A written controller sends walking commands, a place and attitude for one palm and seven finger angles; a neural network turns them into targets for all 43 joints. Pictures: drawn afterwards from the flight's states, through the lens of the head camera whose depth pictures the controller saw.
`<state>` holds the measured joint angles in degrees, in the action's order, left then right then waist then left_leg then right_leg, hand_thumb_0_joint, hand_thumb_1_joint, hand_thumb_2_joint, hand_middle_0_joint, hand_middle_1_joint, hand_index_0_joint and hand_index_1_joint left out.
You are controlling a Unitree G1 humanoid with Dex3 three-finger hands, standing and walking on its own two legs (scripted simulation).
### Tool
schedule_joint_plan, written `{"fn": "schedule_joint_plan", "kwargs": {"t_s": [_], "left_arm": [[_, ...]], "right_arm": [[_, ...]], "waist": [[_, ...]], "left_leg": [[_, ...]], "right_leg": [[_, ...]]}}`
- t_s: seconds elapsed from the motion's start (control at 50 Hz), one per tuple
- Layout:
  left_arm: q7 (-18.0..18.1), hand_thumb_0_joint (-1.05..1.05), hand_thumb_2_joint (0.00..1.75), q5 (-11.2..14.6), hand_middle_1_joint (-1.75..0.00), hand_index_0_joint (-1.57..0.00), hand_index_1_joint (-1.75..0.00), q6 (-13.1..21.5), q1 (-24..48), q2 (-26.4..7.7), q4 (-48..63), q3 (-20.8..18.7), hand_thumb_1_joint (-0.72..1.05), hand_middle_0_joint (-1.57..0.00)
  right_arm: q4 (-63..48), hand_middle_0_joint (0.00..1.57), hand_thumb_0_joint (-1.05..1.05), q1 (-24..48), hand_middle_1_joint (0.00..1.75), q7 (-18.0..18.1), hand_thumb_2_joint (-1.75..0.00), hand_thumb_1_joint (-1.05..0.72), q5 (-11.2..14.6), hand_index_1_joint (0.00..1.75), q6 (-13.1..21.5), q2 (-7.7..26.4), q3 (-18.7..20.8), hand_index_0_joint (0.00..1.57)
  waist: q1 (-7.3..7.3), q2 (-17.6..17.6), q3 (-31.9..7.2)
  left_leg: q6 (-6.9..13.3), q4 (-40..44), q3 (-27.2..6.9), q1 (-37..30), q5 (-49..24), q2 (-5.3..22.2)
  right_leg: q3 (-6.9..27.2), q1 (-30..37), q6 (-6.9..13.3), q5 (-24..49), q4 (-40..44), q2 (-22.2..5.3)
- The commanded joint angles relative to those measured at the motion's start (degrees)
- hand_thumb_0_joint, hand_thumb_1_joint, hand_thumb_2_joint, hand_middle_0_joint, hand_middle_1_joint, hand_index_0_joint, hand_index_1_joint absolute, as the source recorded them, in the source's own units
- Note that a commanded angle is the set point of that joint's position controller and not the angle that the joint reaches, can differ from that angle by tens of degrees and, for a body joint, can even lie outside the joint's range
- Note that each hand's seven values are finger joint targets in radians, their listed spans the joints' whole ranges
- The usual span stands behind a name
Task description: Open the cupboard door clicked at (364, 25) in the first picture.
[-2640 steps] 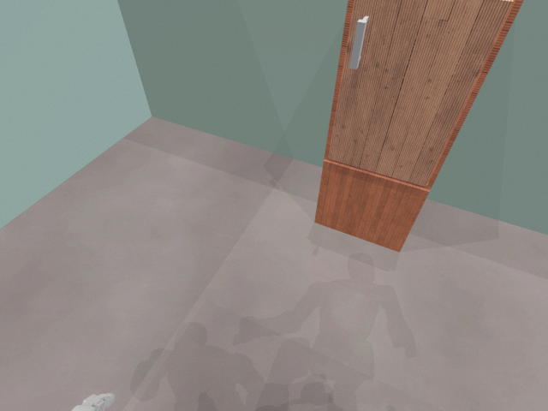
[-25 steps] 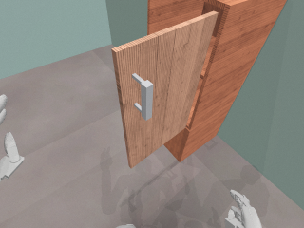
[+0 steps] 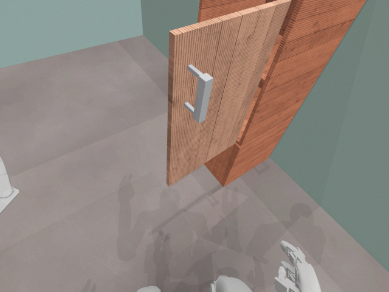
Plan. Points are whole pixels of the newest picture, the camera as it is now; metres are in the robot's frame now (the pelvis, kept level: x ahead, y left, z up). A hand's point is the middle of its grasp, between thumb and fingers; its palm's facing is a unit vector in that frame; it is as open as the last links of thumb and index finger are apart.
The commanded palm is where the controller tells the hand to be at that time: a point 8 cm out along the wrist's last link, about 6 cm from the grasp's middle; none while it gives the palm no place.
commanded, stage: stop stepping back and stand still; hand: left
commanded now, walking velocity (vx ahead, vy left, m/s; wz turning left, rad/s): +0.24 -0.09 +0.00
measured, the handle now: (196, 94) +0.51 +0.04 +0.11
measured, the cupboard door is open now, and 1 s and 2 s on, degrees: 94 94 94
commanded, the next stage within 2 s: let the arm hang, fingers relaxed in 1.08 s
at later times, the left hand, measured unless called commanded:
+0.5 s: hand (31, 243) +0.15 +0.22 +0.16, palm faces +0.41 -0.83 -0.37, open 7.4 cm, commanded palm +0.09 +0.27 +0.18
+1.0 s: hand out of the picture +0.11 +0.25 +0.15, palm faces +0.39 -0.82 -0.43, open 7.4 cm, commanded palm +0.05 +0.29 +0.18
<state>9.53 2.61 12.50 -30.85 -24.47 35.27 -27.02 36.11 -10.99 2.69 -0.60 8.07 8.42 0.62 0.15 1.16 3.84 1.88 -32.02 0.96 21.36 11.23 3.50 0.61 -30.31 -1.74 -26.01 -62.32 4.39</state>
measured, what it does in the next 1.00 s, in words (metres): walks backwards: right foot, then left foot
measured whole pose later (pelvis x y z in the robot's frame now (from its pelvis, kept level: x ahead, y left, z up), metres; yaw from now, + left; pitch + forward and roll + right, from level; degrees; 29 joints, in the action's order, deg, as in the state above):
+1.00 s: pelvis -0.11 +0.00 +0.00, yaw -3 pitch -1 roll -1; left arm 8.4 1.8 10.5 -29.5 -20.7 23.0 -21.4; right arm 36.9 -13.2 4.9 -0.4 7.2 11.3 -1.7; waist 0.6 -1.2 0.9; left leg 2.4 -24.4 3.8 16.3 7.0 0.5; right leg -3.0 -7.6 0.8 -14.1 -23.0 1.3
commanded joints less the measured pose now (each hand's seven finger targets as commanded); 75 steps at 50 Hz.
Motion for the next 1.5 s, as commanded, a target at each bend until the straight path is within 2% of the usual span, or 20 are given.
{"fn": "schedule_joint_plan", "kwargs": {"t_s": [0.0, 0.06, 0.1, 0.14, 0.18, 0.22, 0.26, 0.3, 0.38, 0.44, 0.5, 0.54, 0.68, 0.88, 1.14, 1.16, 1.2, 1.32, 1.42, 1.48], "left_arm": [[0.27, 0.00, 0.90, 0.32, -0.30, -0.20, -0.30, 2.33, -1.58, -7.08, 14.26, -2.70, 0.90, -0.20], [1.29, 0.00, 0.90, 0.55, -0.30, -0.20, -0.30, 0.59, -1.54, -8.14, 9.63, -3.81, 0.90, -0.20], [1.62, 0.00, 0.90, 0.59, -0.30, -0.20, -0.30, 0.18, -1.38, -8.52, 8.12, -4.02, 0.90, -0.20], [1.16, 0.00, 0.90, 0.74, -0.30, -0.20, -0.30, 0.16, -2.85, -9.91, 6.21, -4.57, 0.90, -0.20], [0.58, 0.00, 0.90, 1.33, -0.30, -0.20, -0.30, 0.61, -4.45, -13.33, 5.36, -6.64, 0.90, -0.20], [0.80, 0.00, 0.90, 1.50, -0.30, -0.20, -0.30, 1.75, 0.13, -15.68, 5.69, -8.42, 0.90, -0.20], [-0.18, 0.00, 0.90, 1.20, -0.30, -0.20, -0.30, 0.85, -1.13, -9.52, 0.41, -3.98, 0.90, -0.20], [-0.05, 0.00, 0.90, 0.51, -0.30, -0.20, -0.30, 1.19, 1.85, -10.23, -1.11, -4.11, 0.90, -0.20], [0.07, 0.00, 0.90, -0.22, -0.30, -0.20, -0.30, 2.31, 7.34, -9.49, 0.45, -1.38, 0.90, -0.20], [0.26, 0.00, 0.90, -0.39, -0.30, -0.20, -0.30, 3.00, 6.89, -9.62, 3.49, -1.60, 0.90, -0.20], [0.26, 0.00, 0.90, -0.67, -0.30, -0.20, -0.30, 3.26, 3.23, -10.89, 5.70, -3.24, 0.90, -0.20], [0.00, 0.00, 0.90, -0.33, -0.30, -0.20, -0.30, 3.65, 2.39, -10.34, 5.38, -3.66, 0.90, -0.20], [-0.24, 0.00, 0.90, 0.83, -0.30, -0.20, -0.30, 3.42, -2.97, -8.88, 1.05, -4.54, 0.90, -0.20], [-0.13, 0.00, 0.90, -0.87, -0.30, -0.20, -0.30, 2.38, 6.93, -8.74, 0.55, -1.45, 0.90, -0.20], [0.03, 0.00, 0.90, -0.36, -0.30, -0.20, -0.30, 2.29, 0.01, -8.37, 1.98, -2.82, 0.90, -0.20], [-7.87, 0.00, 0.90, -4.75, -0.30, -0.20, -0.30, -6.87, 5.71, 1.97, -44.25, 20.44, 0.90, -0.20], [-9.03, 0.00, 0.90, -3.90, -0.30, -0.20, -0.30, -12.60, 6.06, 2.66, -44.25, 20.05, 0.90, -0.20], [-9.43, 0.00, 0.90, -4.66, -0.30, -0.20, -0.30, -12.40, 12.50, -0.49, -63.07, 21.50, 0.90, -0.20], [-8.89, 0.00, 0.90, -3.70, -0.30, -0.20, -0.30, -12.66, 16.49, 1.04, -77.76, 24.42, 0.90, -0.20], [-8.64, 0.00, 0.90, -3.36, -0.30, -0.20, -0.30, -12.57, 15.16, 2.43, -84.40, 25.24, 0.90, -0.20]], "right_arm": [[-8.30, 0.20, 0.00, 2.11, 0.30, 0.06, -0.90, -0.90, 0.78, 0.30, 4.05, 9.87, 3.27, 0.20], [-8.62, 0.20, 0.00, 2.53, 0.30, 1.07, -0.90, -0.90, 0.25, 0.30, 3.15, 10.08, 2.35, 0.20], [-8.96, 0.20, 0.00, 3.04, 0.30, 1.56, -0.90, -0.90, 0.05, 0.30, 2.44, 9.75, 1.73, 0.20], [-8.91, 0.20, 0.00, 3.14, 0.30, 1.52, -0.90, -0.90, 0.29, 0.30, 1.27, 9.09, 1.25, 0.20], [-8.76, 0.20, 0.00, 3.16, 0.30, 1.12, -0.90, -0.90, -0.10, 0.30, -0.30, 8.08, 0.84, 0.20], [-8.23, 0.20, 0.00, 4.23, 0.30, 1.15, -0.90, -0.90, -0.35, 0.30, 0.34, 9.19, 0.18, 0.20], [-7.39, 0.20, 0.00, 2.99, 0.30, 1.45, -0.90, -0.90, 1.61, 0.30, 0.43, 9.85, 1.38, 0.20], [-7.43, 0.20, 0.00, 4.89, 0.30, 1.94, -0.90, -0.90, 1.35, 0.30, 0.44, 9.57, 0.84, 0.20], [-6.70, 0.20, 0.00, 4.33, 0.30, 2.70, -0.90, -0.90, 0.90, 0.30, 1.53, 10.50, 1.20, 0.20], [-7.82, 0.20, 0.00, 2.68, 0.30, 2.66, -0.90, -0.90, 0.69, 0.30, 2.09, 12.44, 2.21, 0.20], [-8.43, 0.20, 0.00, 1.96, 0.30, 2.32, -0.90, -0.90, 0.52, 0.30, 1.73, 11.24, 1.25, 0.20], [-8.66, 0.20, 0.00, 2.53, 0.30, 2.05, -0.90, -0.90, 0.66, 0.30, 1.92, 11.53, 1.39, 0.20], [-9.01, 0.20, 0.00, 2.87, 0.30, 1.64, -0.90, -0.90, 0.75, 0.30, 1.23, 10.96, 1.89, 0.20], [-8.66, 0.20, 0.00, 4.50, 0.30, 3.13, -0.90, -0.90, 0.18, 0.30, 2.38, 10.75, 0.77, 0.20], [-9.11, 0.20, 0.00, 4.00, 0.30, 2.51, -0.90, -0.90, 0.05, 0.30, 2.13, 10.25, 1.03, 0.20], [6.19, 0.20, 0.00, 5.80, 0.30, -2.71, -0.90, -0.90, 1.09, 0.30, 3.29, 21.37, 3.42, 0.20], [4.69, 0.20, 0.00, 0.65, 0.30, -2.36, -0.90, -0.90, 1.54, 0.30, -1.71, 18.33, 3.76, 0.20], [7.69, 0.20, 0.00, 4.03, 0.30, -2.38, -0.90, -0.90, -0.60, 0.30, -5.33, 18.88, 2.32, 0.20], [13.48, 0.20, 0.00, 1.92, 0.30, -2.53, -0.90, -0.90, -0.69, 0.30, -8.00, 12.89, 1.02, 0.20], [16.90, 0.20, 0.00, -0.91, 0.30, -2.12, -0.90, -0.90, -0.56, 0.30, -8.71, 11.61, 0.71, 0.20]], "waist": [[-1.34, -15.43, -13.12], [-1.41, -14.36, -9.31], [-1.23, -16.94, -8.17], [-0.87, -10.88, -9.80], [-0.55, 4.66, -10.67], [0.16, 5.77, -8.47], [-0.70, 11.79, -8.88], [-0.69, 7.81, -6.51], [-0.51, 2.06, -4.17], [-0.25, -5.59, -6.22], [-0.35, -10.93, -9.86], [-0.06, -9.22, -8.79], [-0.96, -1.93, -7.53], [-0.44, -4.63, -4.12], [-0.30, -6.41, -7.46], [-2.92, -8.08, -3.60], [-1.86, -7.02, -7.82], [0.29, 7.45, -7.89], [-1.83, -1.92, -4.82], [-1.99, -7.27, -3.95]], "left_leg": [[4.10, 14.55, -9.50, -15.00, -13.82, 11.58], [3.31, 23.89, -10.48, -7.18, 16.85, 10.20], [0.56, 25.68, -7.57, -4.93, 21.54, 7.08], [-1.85, 18.04, -1.26, -5.32, 15.59, 2.26], [-2.76, -3.50, 0.61, -7.57, 6.27, -2.01], [-2.58, -16.81, -0.53, 3.10, 7.42, -1.34], [-2.18, -17.31, -1.36, 7.65, 5.69, -2.03], [-1.66, -10.85, 1.00, 6.36, 4.74, -1.74], [0.15, 2.73, 2.91, -4.57, 0.97, -2.59], [2.27, 7.79, -2.71, -13.86, -10.62, 1.40], [3.10, 6.26, -6.70, -15.48, -25.95, 4.18], [2.30, 9.09, -7.52, -10.48, -18.58, 4.97], [-0.69, 4.36, -2.61, -10.41, -2.95, -0.03], [-0.01, 15.72, -6.46, -9.97, 9.87, 2.57], [-1.36, 12.91, -4.28, -11.69, 0.99, 1.09], [0.48, 3.57, -7.88, -3.70, -16.12, 4.18], [0.44, 4.23, -6.87, -9.26, -21.92, 5.65], [2.81, 10.23, -11.55, -1.88, -1.77, 5.10], [-0.24, 4.34, -5.23, -10.58, 1.91, -0.58], [-0.09, 7.94, -7.01, -11.02, 2.36, 1.05]], "right_leg": [[-2.67, 3.97, -0.72, -1.24, 10.10, -1.85], [-5.06, 13.86, 0.57, -5.16, 22.20, -0.97], [-8.10, 20.72, 1.67, -2.96, 33.49, 0.02], [-6.68, 26.16, 3.47, 4.97, 45.91, -2.33], [8.55, 16.74, 8.52, 9.50, 53.46, -16.46], [13.25, 17.45, 11.74, 26.59, 50.97, -23.65], [7.66, 24.37, 6.83, 38.02, 44.58, -18.47], [6.13, 24.65, 7.61, 42.90, 42.46, -18.51], [6.03, 19.77, 5.80, 33.11, 41.75, -17.59], [2.84, 16.29, 2.07, 26.28, 35.22, -10.50], [-1.08, 16.05, 1.28, 24.76, 31.33, -6.49], [-1.77, 19.15, 1.16, 15.78, 34.27, -5.28], [6.50, 15.65, 4.22, 15.47, 45.11, -10.48], [1.62, 15.22, 1.87, 6.52, 45.01, -5.50], [1.20, 17.74, 2.68, 11.57, 46.00, -6.09], [-2.41, 12.54, 3.76, 20.45, 35.56, -9.75], [-1.21, 11.78, 3.23, 13.36, 34.30, -8.34], [1.00, 17.45, 4.87, 7.84, 34.28, -8.32], [5.29, 8.75, 7.82, 2.17, 43.00, -13.07], [3.56, 9.55, 6.75, 1.47, 42.94, -10.92]]}}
